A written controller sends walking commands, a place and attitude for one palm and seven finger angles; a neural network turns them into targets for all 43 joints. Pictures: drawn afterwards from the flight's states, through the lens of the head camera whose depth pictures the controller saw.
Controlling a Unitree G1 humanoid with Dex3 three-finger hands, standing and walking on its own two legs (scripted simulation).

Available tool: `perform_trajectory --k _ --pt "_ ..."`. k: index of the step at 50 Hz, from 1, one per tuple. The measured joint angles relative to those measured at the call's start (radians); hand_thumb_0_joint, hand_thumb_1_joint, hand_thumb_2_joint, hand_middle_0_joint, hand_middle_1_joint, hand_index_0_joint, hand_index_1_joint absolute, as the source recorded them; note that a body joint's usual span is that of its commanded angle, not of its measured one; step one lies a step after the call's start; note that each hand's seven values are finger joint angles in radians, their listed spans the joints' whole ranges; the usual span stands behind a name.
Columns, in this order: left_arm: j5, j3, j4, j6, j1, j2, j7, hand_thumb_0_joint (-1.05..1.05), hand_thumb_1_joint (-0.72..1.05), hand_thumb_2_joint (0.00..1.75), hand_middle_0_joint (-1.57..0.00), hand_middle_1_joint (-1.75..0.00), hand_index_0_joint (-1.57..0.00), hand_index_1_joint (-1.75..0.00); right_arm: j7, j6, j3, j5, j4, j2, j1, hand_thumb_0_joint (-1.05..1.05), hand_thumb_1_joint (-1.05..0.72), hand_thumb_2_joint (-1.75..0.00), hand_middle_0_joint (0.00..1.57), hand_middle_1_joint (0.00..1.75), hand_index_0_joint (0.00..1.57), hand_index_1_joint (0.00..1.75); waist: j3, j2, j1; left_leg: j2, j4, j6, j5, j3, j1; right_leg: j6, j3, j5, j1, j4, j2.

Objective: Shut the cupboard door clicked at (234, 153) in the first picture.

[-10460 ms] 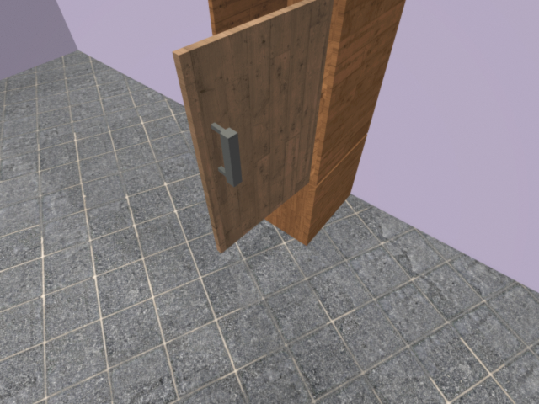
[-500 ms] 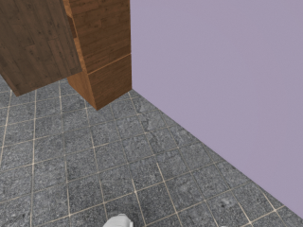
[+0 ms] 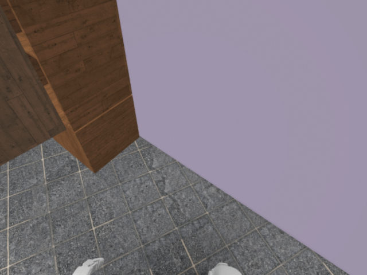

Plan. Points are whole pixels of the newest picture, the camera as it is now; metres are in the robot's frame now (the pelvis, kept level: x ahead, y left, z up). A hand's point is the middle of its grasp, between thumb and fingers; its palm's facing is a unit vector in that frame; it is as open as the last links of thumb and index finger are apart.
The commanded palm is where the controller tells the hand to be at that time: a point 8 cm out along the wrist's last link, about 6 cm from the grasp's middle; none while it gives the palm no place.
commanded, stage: turn to face it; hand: left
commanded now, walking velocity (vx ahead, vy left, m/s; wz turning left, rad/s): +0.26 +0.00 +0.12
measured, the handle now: out of the picture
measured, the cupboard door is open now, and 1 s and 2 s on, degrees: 84 84 84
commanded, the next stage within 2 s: take the last steps up to it in 1.34 s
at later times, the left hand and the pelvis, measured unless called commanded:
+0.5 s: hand out of the picture +0.15 +0.21 -0.21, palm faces +0.25 -0.95 -0.19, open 7.3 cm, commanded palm none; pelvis +0.15 +0.00 -0.03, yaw +12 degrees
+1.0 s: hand (108, 260) +0.19 +0.19 -0.16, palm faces +0.48 -0.84 -0.27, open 7.4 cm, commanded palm none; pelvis +0.21 -0.03 -0.01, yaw +29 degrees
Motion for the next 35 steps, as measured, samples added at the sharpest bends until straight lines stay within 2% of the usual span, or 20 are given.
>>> perform_trajectory --k 2,4,7,8,10,13,15,20,22,23,24,25,28,31,35 --pt "0.0 -0.004 -0.007 -0.008 -0.017 0.003 -0.001 0.0 0.91 0.9 -0.2 -0.3 -0.19 -0.3 -0.001 0.004 0.004 -0.001 0.014 0.005 0.028 0.01 -0.91 -0.9 0.2 0.3 0.2 0.3 0.008 0.006 -0.012 0.016 0.045 -0.02 -0.055 0.005 0.014 -0.015 -0.019 -0.004 0.06 -0.075 0.023" --pt "0.003 -0.007 -0.019 -0.034 -0.027 0.01 -0.001 0.0 0.91 0.9 -0.2 -0.3 -0.19 -0.3 0.002 0.009 0.008 0.007 0.03 0.018 0.064 0.01 -0.91 -0.9 0.2 0.3 0.2 0.3 0.011 -0.005 -0.02 0.029 0.193 -0.034 -0.137 -0.003 -0.023 -0.045 -0.021 0.013 0.137 -0.132 0.032" --pt "-0.007 -0.011 -0.019 -0.065 -0.032 -0.02 0.013 0.0 0.91 0.9 -0.2 -0.3 -0.19 -0.3 0.002 0.037 0.006 0.022 0.055 0.013 0.037 0.01 -0.91 -0.9 0.2 0.3 0.2 0.3 0.046 0.038 -0.023 0.056 0.655 -0.031 -0.215 -0.086 -0.21 -0.056 -0.061 -0.09 0.168 -0.07 0.057" --pt "-0.01 -0.015 -0.017 -0.067 -0.023 -0.03 0.018 0.0 0.91 0.9 -0.2 -0.3 -0.19 -0.3 0.001 0.044 0.002 0.024 0.055 0.01 0.023 0.01 -0.91 -0.9 0.2 0.3 0.2 0.3 0.051 0.048 -0.023 0.06 0.748 -0.034 -0.198 -0.1 -0.27 -0.052 -0.075 -0.099 0.193 -0.086 0.063" --pt "-0.014 -0.021 -0.008 -0.067 0.002 -0.047 0.029 0.0 0.91 0.9 -0.2 -0.3 -0.19 -0.3 0.0 0.059 -0.001 0.023 0.043 0.009 -0.017 0.01 -0.91 -0.9 0.2 0.3 0.2 0.3 0.054 0.053 -0.023 0.073 0.817 -0.045 -0.154 -0.105 -0.371 -0.038 -0.098 -0.09 0.241 -0.139 0.068" --pt "-0.026 -0.002 0.006 -0.066 0.04 -0.054 0.049 -0.01 0.93 0.9 -0.2 -0.3 -0.2 -0.3 0.005 0.072 -0.005 0.02 0.006 0.014 -0.08 0.01 -0.91 -0.9 0.2 0.3 0.2 0.3 0.049 0.031 -0.015 0.089 0.756 -0.065 -0.099 -0.088 -0.474 -0.044 -0.126 -0.083 0.295 -0.206 0.064" --pt "-0.022 0.007 0.011 -0.063 0.052 -0.032 0.054 -0.03 0.95 0.9 -0.2 -0.3 -0.2 -0.3 0.013 0.077 -0.008 0.018 -0.02 0.016 -0.119 0.01 -0.91 -0.9 0.2 0.3 0.2 0.3 0.043 0.014 -0.001 0.096 0.676 -0.075 -0.063 -0.07 -0.508 -0.04 -0.146 -0.089 0.319 -0.229 0.056" --pt "-0.009 0.012 0.035 -0.036 0.095 0.004 0.047 -0.02 0.94 0.9 -0.2 -0.3 -0.2 -0.3 0.027 0.085 -0.02 0.012 -0.081 -0.012 -0.216 0.01 -0.92 -0.9 0.2 0.3 0.19 0.3 0.036 -0.013 0.038 0.084 0.458 -0.078 -0.008 -0.029 -0.478 -0.008 -0.182 -0.155 0.351 -0.184 0.019" --pt "-0.01 0.013 0.039 -0.02 0.124 0.013 0.043 -0.02 0.94 0.9 -0.2 -0.3 -0.2 -0.3 0.031 0.079 -0.021 0.009 -0.11 -0.034 -0.239 0.01 -0.92 -0.9 0.2 0.3 0.19 0.3 0.027 -0.017 0.048 0.069 0.35 -0.067 0.059 -0.018 -0.421 0.014 -0.191 -0.213 0.345 -0.107 -0.007" --pt "-0.013 0.014 0.038 -0.009 0.139 0.015 0.041 -0.01 0.93 0.9 -0.2 -0.3 -0.2 -0.3 0.032 0.072 -0.024 0.006 -0.128 -0.05 -0.247 0.01 -0.92 -0.9 0.2 0.3 0.19 0.3 0.016 -0.01 0.049 0.062 0.331 -0.014 0.101 -0.026 -0.415 0.025 -0.188 -0.248 0.317 -0.033 -0.019" --pt "-0.016 0.014 0.04 0.005 0.143 0.022 0.041 -0.01 0.93 0.9 -0.2 -0.3 -0.2 -0.3 0.028 0.067 -0.026 0.005 -0.14 -0.056 -0.261 0.01 -0.92 -0.9 0.2 0.3 0.19 0.3 0.015 -0.016 0.049 0.05 0.365 0.024 0.087 -0.028 -0.431 0.036 -0.148 -0.324 0.271 0.079 -0.025" --pt "-0.016 0.014 0.039 0.022 0.142 0.03 0.043 -0.01 0.92 0.9 -0.2 -0.3 -0.2 -0.3 0.023 0.065 -0.025 0.005 -0.151 -0.06 -0.276 0.01 -0.92 -0.9 0.2 0.3 0.19 0.3 0.019 -0.021 0.053 0.042 0.39 0.043 0.061 -0.029 -0.437 0.041 -0.094 -0.382 0.222 0.196 -0.019" --pt "-0.01 0.021 0.031 0.05 0.123 0.048 0.046 0.0 0.92 0.9 -0.2 -0.3 -0.19 -0.3 0.011 0.066 -0.02 0.006 -0.177 -0.066 -0.292 0.01 -0.91 -0.9 0.2 0.3 0.2 0.3 0.02 -0.024 0.058 0.023 0.37 0.043 0.041 -0.049 -0.425 0.05 -0.002 -0.37 0.1 0.426 0.005" --pt "-0.007 0.024 0.001 0.052 0.097 0.052 0.042 0.0 0.91 0.9 -0.2 -0.3 -0.19 -0.3 0.004 0.07 -0.014 0.006 -0.182 -0.071 -0.295 0.01 -0.91 -0.9 0.2 0.3 0.2 0.3 0.024 -0.014 0.068 0.007 0.301 0.038 0.078 -0.081 -0.4 0.058 0.041 -0.293 0.035 0.463 0.013" --pt "-0.008 0.019 -0.04 0.049 0.08 0.048 0.041 0.0 0.91 0.9 -0.2 -0.3 -0.19 -0.3 0.007 0.081 -0.011 0.008 -0.182 -0.069 -0.289 0.01 -0.91 -0.9 0.2 0.3 0.2 0.3 0.024 0.008 0.069 -0.002 0.235 0.035 0.112 -0.128 -0.374 0.064 0.07 -0.272 0.028 0.361 0.023"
